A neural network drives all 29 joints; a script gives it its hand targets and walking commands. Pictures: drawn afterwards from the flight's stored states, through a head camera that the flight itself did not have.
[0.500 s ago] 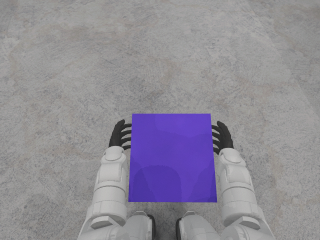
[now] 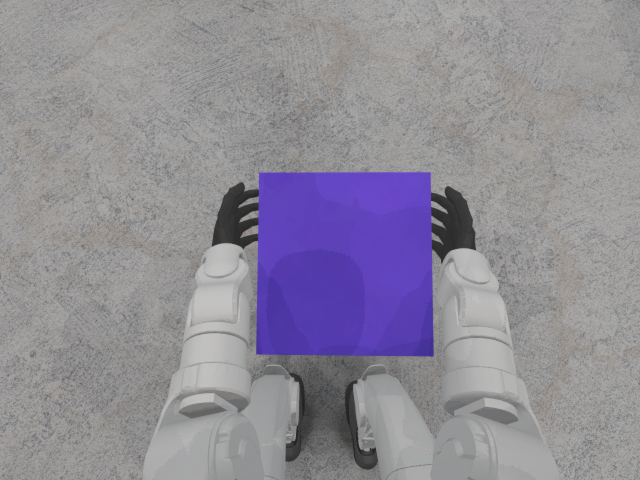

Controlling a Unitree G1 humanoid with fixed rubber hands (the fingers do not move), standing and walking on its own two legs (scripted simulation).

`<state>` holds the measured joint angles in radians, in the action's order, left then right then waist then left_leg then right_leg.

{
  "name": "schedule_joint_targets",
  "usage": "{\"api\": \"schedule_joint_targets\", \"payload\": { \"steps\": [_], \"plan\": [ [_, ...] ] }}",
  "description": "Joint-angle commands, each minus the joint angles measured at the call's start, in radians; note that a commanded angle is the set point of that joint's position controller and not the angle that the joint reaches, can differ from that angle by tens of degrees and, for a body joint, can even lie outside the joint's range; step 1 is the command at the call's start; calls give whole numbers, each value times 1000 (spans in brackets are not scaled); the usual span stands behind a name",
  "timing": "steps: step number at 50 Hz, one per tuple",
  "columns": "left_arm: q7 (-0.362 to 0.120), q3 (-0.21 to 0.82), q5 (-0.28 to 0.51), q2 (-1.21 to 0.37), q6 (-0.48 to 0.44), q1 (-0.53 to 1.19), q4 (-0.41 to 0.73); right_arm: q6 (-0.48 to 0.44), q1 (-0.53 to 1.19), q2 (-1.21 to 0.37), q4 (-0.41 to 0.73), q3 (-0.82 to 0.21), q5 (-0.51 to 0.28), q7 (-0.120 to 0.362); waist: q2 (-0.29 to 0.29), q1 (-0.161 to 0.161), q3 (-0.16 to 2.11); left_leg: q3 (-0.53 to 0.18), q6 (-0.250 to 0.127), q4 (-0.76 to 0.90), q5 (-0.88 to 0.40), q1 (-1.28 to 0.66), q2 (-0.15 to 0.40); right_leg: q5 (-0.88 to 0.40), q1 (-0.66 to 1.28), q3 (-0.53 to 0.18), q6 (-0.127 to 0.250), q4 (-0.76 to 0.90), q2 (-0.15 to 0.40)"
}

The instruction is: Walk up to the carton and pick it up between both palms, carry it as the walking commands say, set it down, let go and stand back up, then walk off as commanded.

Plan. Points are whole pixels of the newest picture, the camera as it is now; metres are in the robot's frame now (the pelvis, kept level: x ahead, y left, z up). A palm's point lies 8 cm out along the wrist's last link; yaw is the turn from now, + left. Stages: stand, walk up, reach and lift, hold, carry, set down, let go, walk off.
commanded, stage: set down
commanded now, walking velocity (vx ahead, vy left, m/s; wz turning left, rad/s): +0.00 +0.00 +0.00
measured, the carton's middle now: (340, 264) +0.38 -0.03 -0.15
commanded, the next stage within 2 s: none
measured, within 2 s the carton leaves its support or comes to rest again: neither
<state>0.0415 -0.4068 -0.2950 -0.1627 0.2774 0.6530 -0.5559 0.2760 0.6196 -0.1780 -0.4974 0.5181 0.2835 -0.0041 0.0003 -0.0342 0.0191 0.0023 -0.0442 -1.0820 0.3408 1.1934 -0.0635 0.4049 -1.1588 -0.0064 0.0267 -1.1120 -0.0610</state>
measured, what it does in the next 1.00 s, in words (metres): lowers itself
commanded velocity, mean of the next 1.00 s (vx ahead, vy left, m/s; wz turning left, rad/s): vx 0.00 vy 0.00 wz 0.00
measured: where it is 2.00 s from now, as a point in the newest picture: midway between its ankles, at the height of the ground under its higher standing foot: (327, 435)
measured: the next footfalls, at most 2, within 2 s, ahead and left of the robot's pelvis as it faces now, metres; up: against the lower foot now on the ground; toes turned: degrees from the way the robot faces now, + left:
none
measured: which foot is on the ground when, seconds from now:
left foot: down 0.00-1.00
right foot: down 0.00-1.00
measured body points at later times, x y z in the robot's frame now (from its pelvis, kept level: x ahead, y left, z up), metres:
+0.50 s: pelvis -0.02 -0.01 -0.08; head +0.21 -0.01 +0.30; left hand +0.44 +0.13 -0.16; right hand +0.41 -0.16 -0.17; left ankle +0.08 +0.09 -0.64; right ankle +0.05 -0.10 -0.64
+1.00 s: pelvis -0.03 +0.01 -0.15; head +0.25 +0.02 +0.20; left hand +0.48 +0.13 -0.25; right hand +0.44 -0.16 -0.25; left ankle +0.08 +0.09 -0.64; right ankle +0.05 -0.10 -0.64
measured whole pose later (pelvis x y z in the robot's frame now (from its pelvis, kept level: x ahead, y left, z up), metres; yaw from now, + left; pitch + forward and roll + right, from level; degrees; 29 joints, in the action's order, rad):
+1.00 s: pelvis -0.03 +0.01 -0.15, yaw -1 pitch +40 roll -4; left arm 0.08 -0.36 -0.20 0.02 0.34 1.08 -0.74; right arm 0.31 0.96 -0.05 -0.62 0.51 0.18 -0.10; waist -0.02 -0.04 0.04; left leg 0.00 -0.06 -1.68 0.46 1.91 -0.08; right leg 0.54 -1.84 0.04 0.00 -1.69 -0.06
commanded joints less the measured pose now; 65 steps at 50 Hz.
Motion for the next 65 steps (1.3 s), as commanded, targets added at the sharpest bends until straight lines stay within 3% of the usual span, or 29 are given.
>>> {"api": "schedule_joint_targets", "payload": {
  "steps": [1,2,6,11,13,17,27,28,30,31,32,33,34,35,36,39,40,41,42,46,47,49,55,56,57,58,61,62,65],
  "plan": [
    [-215,565,124,-900,-52,513,-39,-24,548,-934,-76,-674,-140,221,8,9,897,-100,21,-6,-306,-422,-66,-378,302,-103,-29,66,-54],
    [-219,599,139,-902,-54,497,-43,-34,538,-930,-51,-684,-151,211,-10,-12,950,-113,21,-20,-345,-447,-59,-421,281,-88,-35,36,-53],
    [-216,634,169,-877,-72,528,19,-42,534,-932,-36,-744,-186,171,-3,11,1064,-99,32,-79,-362,-338,-78,-518,359,-102,-49,-36,-65],
    [-213,622,169,-857,-54,572,-54,-42,596,-890,-68,-719,-192,141,-48,15,977,-88,33,-123,-224,-250,-79,-325,212,-93,-49,-75,-70],
    [-227,600,163,-842,-40,595,-86,-24,575,-890,-99,-692,-173,128,-22,-27,948,-77,33,-149,-163,-169,-74,-302,222,-104,-47,-72,-75],
    [-236,553,167,-865,-30,638,-131,-28,734,-908,-33,-727,-210,122,-26,32,992,-53,20,-193,-118,-109,-86,-228,218,-112,-50,-104,-74],
    [-208,528,200,-828,-12,756,-156,-17,897,-869,-40,-710,-244,117,7,43,1072,-50,21,-294,-122,-30,-87,-211,73,-76,-53,-230,-89],
    [-203,552,220,-878,-14,808,-126,-15,896,-851,-70,-696,-237,118,-15,1,1084,-64,23,-293,-113,-49,-87,-189,54,-70,-39,-243,-92],
    [-205,566,213,-866,-11,780,-153,-15,890,-863,-76,-697,-232,112,-3,11,1113,-50,29,-316,-127,-36,-90,-198,30,-54,-51,-261,-92],
    [-200,560,210,-847,-1,804,-177,-5,896,-844,-74,-676,-218,113,36,-36,1082,-69,29,-322,-97,-39,-85,-155,-35,-33,-58,-271,-101],
    [-195,551,211,-877,4,804,-174,-11,940,-844,-37,-689,-236,117,-49,15,1164,-54,40,-339,-143,-67,-89,-205,-11,-50,-47,-301,-98],
    [-186,530,195,-849,3,819,-190,-1,944,-848,-104,-659,-225,123,8,0,1091,-78,31,-342,-82,-32,-84,-134,-85,-43,-45,-302,-101],
    [-187,547,204,-872,12,836,-177,4,936,-834,-90,-650,-233,124,-37,-12,1106,-68,37,-337,-81,-70,-86,-125,-88,-35,-44,-304,-104],
    [-187,527,188,-843,15,828,-207,10,945,-840,-93,-637,-222,133,-56,12,1079,-52,38,-347,-67,-27,-85,-123,-108,-45,-40,-306,-96],
    [-183,504,188,-826,8,845,-189,6,995,-840,-68,-660,-228,136,4,39,1067,-46,27,-360,-81,14,-91,-129,-121,-36,-47,-318,-103],
    [-174,537,206,-851,9,902,-147,6,1008,-852,-82,-651,-257,143,-55,27,1173,-45,40,-396,-153,-53,-91,-169,-147,-32,-37,-355,-107],
    [-169,542,226,-862,5,937,-128,6,1034,-809,-56,-652,-252,146,-11,-15,1171,-74,33,-402,-141,-75,-91,-145,-185,-9,-41,-370,-110],
    [-161,536,213,-877,20,935,-171,14,1010,-804,-128,-618,-245,151,-81,-21,1165,-79,48,-404,-112,-125,-84,-113,-234,-12,-29,-375,-103],
    [-161,502,200,-881,25,901,-210,24,995,-815,-181,-596,-209,152,-54,-12,1096,-69,48,-402,-83,-67,-92,-79,-253,-14,-28,-366,-98],
    [-155,561,243,-894,36,1015,-154,11,1102,-746,-76,-572,-233,168,-152,-59,1188,-88,56,-440,-94,-154,-84,-83,-352,5,-8,-429,-104],
    [-146,549,234,-887,35,990,-174,7,1125,-726,-69,-589,-240,177,-109,-67,1191,-124,59,-437,-133,-190,-72,-101,-387,25,-18,-436,-101],
    [-129,564,248,-890,35,1023,-156,8,1115,-719,-79,-574,-240,189,-149,-59,1259,-108,67,-471,-188,-226,-81,-110,-402,21,-11,-454,-107],
    [-120,496,201,-848,32,973,-230,23,1145,-716,-101,-573,-241,216,-105,-16,1204,-100,49,-500,-191,-181,-82,-90,-465,33,-29,-487,-104],
    [-118,501,207,-818,24,985,-219,23,1126,-718,-113,-577,-246,210,-56,-20,1213,-94,44,-520,-235,-155,-82,-128,-441,31,-36,-497,-107],
    [-121,524,218,-836,24,1010,-196,21,1122,-713,-98,-561,-249,206,-103,-50,1244,-95,47,-544,-243,-167,-78,-135,-458,23,-28,-504,-105],
    [-120,546,245,-801,5,1069,-122,18,1121,-716,-87,-585,-250,202,-30,-63,1290,-88,49,-565,-284,-109,-88,-187,-412,39,-40,-522,-114],
    [-123,531,241,-801,3,1035,-189,13,1113,-739,-121,-609,-277,194,-65,-10,1251,-76,41,-579,-304,-84,-92,-199,-445,28,-48,-544,-102],
    [-120,539,250,-789,-1,1079,-178,5,1131,-715,-111,-595,-279,191,-63,-38,1221,-87,42,-590,-274,-68,-88,-176,-476,32,-43,-554,-105],
    [-125,508,223,-771,5,1041,-221,3,1196,-714,-56,-619,-293,183,-52,-11,1270,-74,38,-605,-268,-82,-90,-171,-457,39,-50,-562,-109]
  ]
}}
